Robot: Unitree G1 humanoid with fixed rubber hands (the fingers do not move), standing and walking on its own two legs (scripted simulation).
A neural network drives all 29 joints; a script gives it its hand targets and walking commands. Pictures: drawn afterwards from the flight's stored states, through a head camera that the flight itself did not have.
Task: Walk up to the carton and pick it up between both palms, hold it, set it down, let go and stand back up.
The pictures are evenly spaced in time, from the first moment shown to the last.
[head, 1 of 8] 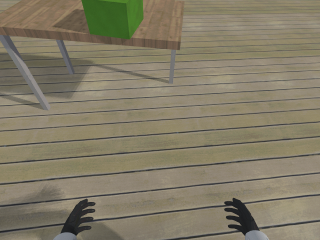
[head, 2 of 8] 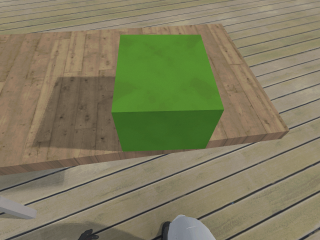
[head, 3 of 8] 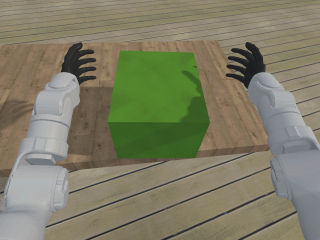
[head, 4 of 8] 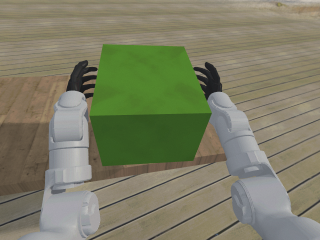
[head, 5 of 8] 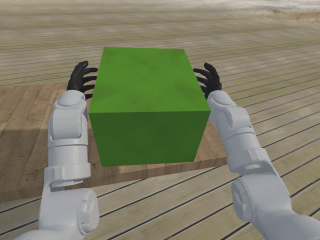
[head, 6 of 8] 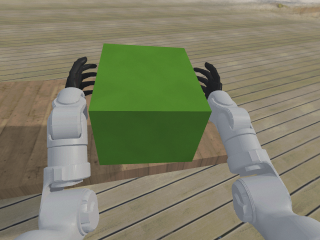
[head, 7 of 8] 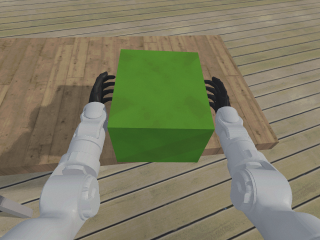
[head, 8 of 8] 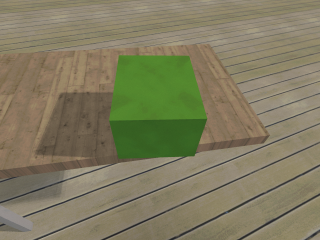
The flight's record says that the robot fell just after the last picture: no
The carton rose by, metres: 0.16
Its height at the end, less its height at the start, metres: +0.00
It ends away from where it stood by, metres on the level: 0.02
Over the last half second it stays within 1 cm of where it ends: yes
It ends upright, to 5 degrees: yes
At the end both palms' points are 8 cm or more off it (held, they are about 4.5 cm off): yes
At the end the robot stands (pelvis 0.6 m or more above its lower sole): yes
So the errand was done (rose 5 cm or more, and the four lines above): yes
